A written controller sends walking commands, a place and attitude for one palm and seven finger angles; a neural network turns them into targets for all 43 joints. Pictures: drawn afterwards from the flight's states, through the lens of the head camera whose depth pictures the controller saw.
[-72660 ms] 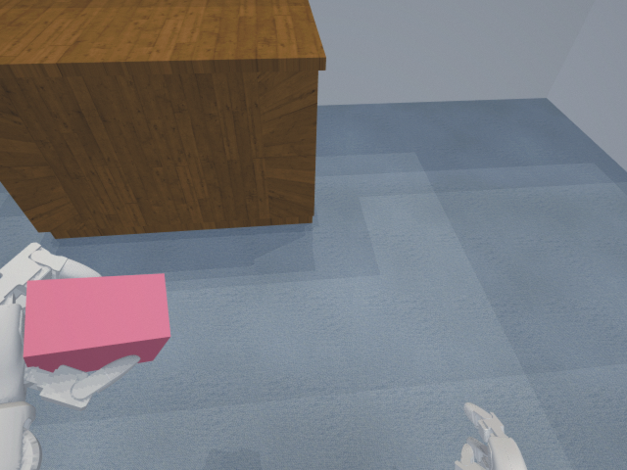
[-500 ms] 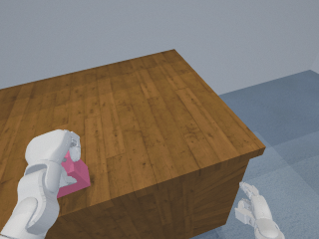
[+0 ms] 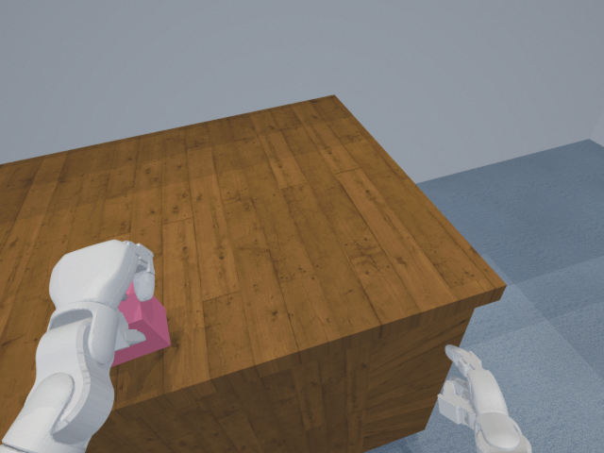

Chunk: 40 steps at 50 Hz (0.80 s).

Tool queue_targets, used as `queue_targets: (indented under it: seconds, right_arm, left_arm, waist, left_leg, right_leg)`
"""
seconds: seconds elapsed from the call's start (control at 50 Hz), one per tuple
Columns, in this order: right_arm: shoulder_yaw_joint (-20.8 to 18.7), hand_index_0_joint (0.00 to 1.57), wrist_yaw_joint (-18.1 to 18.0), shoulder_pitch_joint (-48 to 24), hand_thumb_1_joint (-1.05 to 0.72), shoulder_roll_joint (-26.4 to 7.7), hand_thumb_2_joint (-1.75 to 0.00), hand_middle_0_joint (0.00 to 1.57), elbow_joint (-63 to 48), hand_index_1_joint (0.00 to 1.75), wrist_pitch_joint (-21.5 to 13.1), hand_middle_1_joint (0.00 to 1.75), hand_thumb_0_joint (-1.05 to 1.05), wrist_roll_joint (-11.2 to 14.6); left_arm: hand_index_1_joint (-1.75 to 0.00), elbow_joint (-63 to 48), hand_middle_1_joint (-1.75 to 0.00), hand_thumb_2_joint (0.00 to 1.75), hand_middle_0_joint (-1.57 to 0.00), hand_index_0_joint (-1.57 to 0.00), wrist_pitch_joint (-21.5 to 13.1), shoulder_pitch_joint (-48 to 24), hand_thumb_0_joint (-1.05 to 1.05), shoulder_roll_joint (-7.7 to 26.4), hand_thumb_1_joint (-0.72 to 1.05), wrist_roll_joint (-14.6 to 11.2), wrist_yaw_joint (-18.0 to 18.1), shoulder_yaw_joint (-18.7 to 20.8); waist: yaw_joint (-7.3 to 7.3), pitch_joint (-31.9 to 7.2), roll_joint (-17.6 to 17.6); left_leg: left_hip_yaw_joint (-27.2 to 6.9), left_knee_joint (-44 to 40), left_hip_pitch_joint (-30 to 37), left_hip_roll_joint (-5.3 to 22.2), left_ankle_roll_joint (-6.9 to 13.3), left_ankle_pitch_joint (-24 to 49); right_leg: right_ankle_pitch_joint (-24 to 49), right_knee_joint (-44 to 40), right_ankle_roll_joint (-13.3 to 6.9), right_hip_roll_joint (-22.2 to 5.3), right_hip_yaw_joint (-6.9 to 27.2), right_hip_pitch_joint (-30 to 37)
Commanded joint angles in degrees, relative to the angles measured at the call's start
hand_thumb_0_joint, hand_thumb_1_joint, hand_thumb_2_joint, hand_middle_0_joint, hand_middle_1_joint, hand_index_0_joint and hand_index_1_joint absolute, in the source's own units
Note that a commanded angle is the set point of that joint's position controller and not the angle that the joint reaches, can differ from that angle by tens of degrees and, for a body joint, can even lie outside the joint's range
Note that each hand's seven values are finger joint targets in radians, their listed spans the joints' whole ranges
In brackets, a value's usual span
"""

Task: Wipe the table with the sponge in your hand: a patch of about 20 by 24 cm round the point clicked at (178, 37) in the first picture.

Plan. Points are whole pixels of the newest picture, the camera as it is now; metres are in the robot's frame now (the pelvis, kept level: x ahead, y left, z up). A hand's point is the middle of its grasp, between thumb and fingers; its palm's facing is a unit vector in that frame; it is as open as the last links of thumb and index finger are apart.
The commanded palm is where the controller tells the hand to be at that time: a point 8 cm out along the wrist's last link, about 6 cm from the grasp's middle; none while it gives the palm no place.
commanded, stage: lower the sponge onto the table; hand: left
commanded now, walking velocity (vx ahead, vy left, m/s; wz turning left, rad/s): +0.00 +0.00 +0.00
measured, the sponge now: (122, 329) +0.23 +0.31 +0.05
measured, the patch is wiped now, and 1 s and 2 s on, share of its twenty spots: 0.90 0.90 0.90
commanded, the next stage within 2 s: wipe forward along the first lane in 0.88 s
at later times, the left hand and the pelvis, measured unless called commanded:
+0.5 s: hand (123, 295) +0.24 +0.28 +0.12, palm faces +0.10 -0.10 -0.99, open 7.6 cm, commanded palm +0.20 +0.28 +0.17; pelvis +0.00 +0.00 +0.00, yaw +0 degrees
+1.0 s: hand (123, 300) +0.24 +0.28 +0.11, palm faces +0.10 -0.09 -0.99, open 7.4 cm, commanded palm +0.20 +0.28 +0.15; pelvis +0.00 +0.00 +0.00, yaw -1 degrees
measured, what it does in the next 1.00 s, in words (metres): stands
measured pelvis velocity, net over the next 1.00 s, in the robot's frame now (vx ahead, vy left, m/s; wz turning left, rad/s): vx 0.00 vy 0.00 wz -0.02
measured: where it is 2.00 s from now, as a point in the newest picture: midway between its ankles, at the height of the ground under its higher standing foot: outside the picture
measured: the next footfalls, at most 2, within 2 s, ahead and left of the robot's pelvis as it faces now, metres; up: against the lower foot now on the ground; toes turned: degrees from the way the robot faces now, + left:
none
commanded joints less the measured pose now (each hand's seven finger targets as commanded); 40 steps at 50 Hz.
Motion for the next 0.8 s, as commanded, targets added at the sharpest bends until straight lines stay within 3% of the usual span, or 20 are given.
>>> queue_targets:
  seconds: [0.0,0.02,0.04,0.1,0.12,0.16,0.22,0.24,0.3,0.32,0.34,0.36,0.4,0.42,0.48,0.52,0.56,0.6,0.62,0.78]
  right_arm:
    - [-2.0,0.2,-0.2,-12.9,-0.9,-4.7,-0.9,0.2,-9.6,0.3,-3.3,0.3,0.0,-0.1]
    - [-1.8,0.2,-0.2,-14.3,-0.9,-4.9,-0.9,0.2,-9.7,0.3,-3.6,0.3,0.0,0.4]
    - [-1.9,0.2,-0.1,-13.8,-0.9,-4.5,-0.9,0.2,-10.0,0.3,-3.6,0.3,0.0,0.4]
    - [-2.1,0.2,0.2,-13.8,-0.9,-5.0,-0.9,0.2,-9.8,0.3,-3.2,0.3,0.0,0.7]
    - [-1.9,0.2,-0.1,-15.1,-0.9,-5.1,-0.9,0.2,-9.9,0.3,-3.5,0.3,0.0,1.0]
    - [-1.8,0.2,0.1,-14.0,-0.9,-4.9,-0.9,0.2,-10.5,0.3,-3.6,0.3,0.0,0.8]
    - [-1.9,0.2,-0.3,-14.5,-0.9,-4.8,-0.9,0.2,-11.0,0.3,-4.1,0.3,0.0,0.4]
    - [-2.0,0.2,-0.2,-13.2,-0.9,-4.4,-0.9,0.2,-11.3,0.3,-4.5,0.3,0.0,0.0]
    - [-2.3,0.2,0.2,-12.1,-0.9,-4.4,-0.9,0.2,-10.7,0.3,-4.2,0.3,0.0,-0.1]
    - [-2.4,0.2,0.1,-12.6,-0.9,-4.8,-0.9,0.2,-10.2,0.3,-4.4,0.3,0.0,0.2]
    - [-2.2,0.2,0.2,-12.3,-0.9,-4.6,-0.9,0.2,-10.6,0.3,-4.2,0.3,0.0,0.0]
    - [-2.3,0.2,0.3,-11.8,-0.9,-4.8,-0.9,0.2,-10.0,0.3,-4.0,0.3,0.0,0.1]
    - [-2.5,0.2,0.5,-12.5,-0.9,-4.9,-0.9,0.2,-10.2,0.3,-3.4,0.3,0.0,0.1]
    - [-2.4,0.2,0.4,-13.5,-0.9,-5.1,-0.9,0.2,-10.2,0.3,-3.7,0.3,0.0,0.3]
    - [-2.4,0.2,1.0,-12.6,-0.9,-5.0,-0.9,0.2,-10.2,0.3,-3.2,0.3,0.0,0.2]
    - [-2.3,0.2,0.9,-13.5,-0.9,-5.4,-0.9,0.2,-10.0,0.3,-2.8,0.3,0.0,0.4]
    - [-2.3,0.2,1.2,-12.9,-0.9,-4.9,-0.9,0.2,-10.7,0.3,-2.6,0.3,0.0,0.4]
    - [-2.4,0.2,1.2,-12.7,-0.9,-5.1,-0.9,0.2,-10.6,0.3,-2.0,0.3,0.0,0.4]
    - [-2.3,0.2,1.0,-13.5,-0.9,-5.4,-0.9,0.2,-10.4,0.3,-2.1,0.3,0.0,0.6]
    - [-2.3,0.2,1.0,-12.2,-0.9,-5.2,-0.9,0.2,-11.2,0.3,-1.7,0.3,0.0,0.6]
  left_arm:
    - [-1.6,-8.0,-1.6,1.3,-1.2,-1.2,-0.9,-17.1,0.0,15.7,0.1,3.5,4.8,12.8]
    - [-1.6,-8.0,-1.6,1.3,-1.2,-1.2,-0.5,-16.9,0.0,15.8,0.1,2.4,4.7,13.2]
    - [-1.6,-6.9,-1.6,1.3,-1.2,-1.2,-0.3,-16.1,0.0,12.8,0.1,1.6,4.3,10.7]
    - [-1.6,-5.5,-1.6,1.3,-1.2,-1.2,0.9,-13.9,0.0,11.5,0.1,0.3,2.9,9.3]
    - [-1.6,-5.5,-1.6,1.3,-1.2,-1.2,1.3,-15.0,0.0,11.8,0.1,0.4,2.5,9.2]
    - [-1.6,-7.0,-1.6,1.3,-1.2,-1.2,0.6,-14.8,0.0,10.6,0.1,1.2,1.7,7.4]
    - [-1.6,-12.0,-1.6,1.3,-1.2,-1.2,-1.6,-16.4,0.0,12.5,0.1,2.3,2.1,8.6]
    - [-1.6,-11.2,-1.6,1.3,-1.2,-1.2,-2.4,-15.0,0.0,11.2,0.1,2.5,2.3,7.9]
    - [-1.6,-9.7,-1.6,1.3,-1.2,-1.2,-3.3,-9.8,0.0,9.8,0.1,1.7,3.1,8.5]
    - [-1.6,-9.2,-1.6,1.3,-1.2,-1.2,-3.0,-10.5,0.0,12.3,0.1,1.5,3.6,11.2]
    - [-1.6,-8.1,-1.6,1.3,-1.2,-1.2,-2.7,-10.8,0.0,9.5,0.1,1.4,3.8,8.9]
    - [-1.6,-6.8,-1.6,1.3,-1.2,-1.2,-2.3,-10.5,0.0,11.3,0.1,1.7,4.2,10.6]
    - [-1.6,-7.3,-1.6,1.3,-1.2,-1.2,-1.5,-11.3,0.0,10.4,0.1,2.1,4.8,9.7]
    - [-1.6,-8.4,-1.6,1.3,-1.2,-1.2,-1.1,-12.0,0.0,12.4,0.1,1.9,5.3,11.5]
    - [-1.6,-6.8,-1.6,1.3,-1.2,-1.2,-0.1,-8.7,0.0,9.7,0.1,2.1,5.1,9.3]
    - [-1.6,-7.2,-1.6,1.3,-1.2,-1.2,0.7,-9.5,0.0,11.7,0.1,2.5,4.9,10.6]
    - [-1.6,-7.7,-1.6,1.3,-1.2,-1.2,0.9,-7.0,0.0,9.4,0.1,2.5,4.4,8.7]
    - [-1.6,-7.0,-1.6,1.3,-1.2,-1.2,1.3,-6.2,0.0,9.1,0.1,2.3,4.0,8.4]
    - [-1.6,-6.7,-1.6,1.3,-1.2,-1.2,1.5,-6.2,0.0,11.1,0.1,2.0,4.0,10.3]
    - [-1.6,-5.3,-1.6,1.3,-1.2,-1.2,1.3,-4.7,0.0,8.1,0.1,2.4,3.5,7.5]
  waist:
    - [0.42,-9.6,-2.1]
    - [0.63,-9.2,-1.6]
    - [0.19,-9.5,-2.5]
    - [-0.22,-8.6,-3.6]
    - [-0.52,-7.7,-3.1]
    - [-0.75,-9.7,-3.0]
    - [-0.5,-11.9,-1.8]
    - [-0.36,-12.5,-2.2]
    - [-0.05,-10.4,-4.2]
    - [0.03,-9.3,-5.0]
    - [-0.13,-9.1,-5.3]
    - [-0.08,-8.2,-7.1]
    - [0.07,-8.5,-4.8]
    - [0.38,-8.7,-3.9]
    - [0.18,-9.9,-4.8]
    - [0.13,-9.8,-4.4]
    - [0.04,-10.1,-4.6]
    - [-0.26,-9.0,-5.2]
    - [-0.08,-8.8,-5.0]
    - [-0.37,-8.0,-4.6]
  left_leg:
    - [-4.5,-2.9,1.0,0.4,0.8,8.8]
    - [-4.8,-3.2,1.3,0.4,0.9,8.0]
    - [-4.3,-3.1,0.3,0.5,0.9,7.6]
    - [-4.4,-3.3,-0.5,0.6,0.8,7.0]
    - [-4.1,-3.1,-0.2,0.5,1.1,5.9]
    - [-4.2,-2.9,-0.2,0.5,1.2,7.0]
    - [-4.6,-2.8,2.2,0.5,1.6,7.9]
    - [-4.4,-2.5,1.7,0.5,1.7,8.8]
    - [-4.5,-2.6,1.3,0.7,1.3,9.4]
    - [-4.6,-2.7,1.2,0.8,1.3,8.6]
    - [-4.1,-2.9,0.1,0.8,1.2,8.0]
    - [-4.2,-2.9,-0.3,0.7,1.1,7.6]
    - [-3.9,-3.0,-0.2,0.5,0.9,8.0]
    - [-4.1,-2.9,0.2,0.4,1.0,7.7]
    - [-3.9,-2.5,-0.4,0.4,0.8,9.9]
    - [-3.9,-2.3,-0.2,0.2,1.0,9.1]
    - [-3.7,-2.1,-0.7,0.3,1.0,9.6]
    - [-3.6,-2.0,-1.2,0.4,1.1,9.1]
    - [-3.7,-2.0,-1.0,0.4,1.3,8.2]
    - [-3.5,-1.7,-2.0,0.5,1.3,7.2]
  right_leg:
    - [3.9,-6.1,-1.1,-3.2,8.9,3.3]
    - [3.1,-6.2,-1.5,-2.8,9.9,2.9]
    - [3.5,-5.9,-0.9,-3.3,8.2,3.7]
    - [4.0,-6.0,-0.2,-3.7,7.9,3.1]
    - [2.6,-6.3,-0.6,-3.3,9.3,1.9]
    - [4.1,-5.5,-0.2,-3.8,7.7,3.1]
    - [4.1,-5.3,-0.7,-3.0,8.7,3.4]
    - [4.8,-4.8,-0.5,-3.3,7.0,4.1]
    - [6.8,-5.2,-0.2,-3.5,7.5,3.5]
    - [5.5,-5.5,-0.7,-2.8,8.8,2.7]
    - [5.3,-5.4,-0.3,-3.3,7.0,3.0]
    - [4.6,-5.7,-0.2,-3.1,7.7,2.2]
    - [5.3,-5.6,-0.3,-3.2,7.8,2.6]
    - [4.8,-5.7,-0.9,-2.6,9.4,2.5]
    - [8.4,-4.9,-0.4,-3.2,7.8,4.1]
    - [7.5,-5.0,-0.8,-2.7,9.5,3.6]
    - [8.0,-4.5,-0.3,-3.3,7.9,4.0]
    - [7.9,-4.7,0.0,-3.3,7.7,3.4]
    - [6.7,-4.9,-0.5,-2.7,9.1,3.1]
    - [5.3,-4.6,-0.1,-3.0,7.6,2.1]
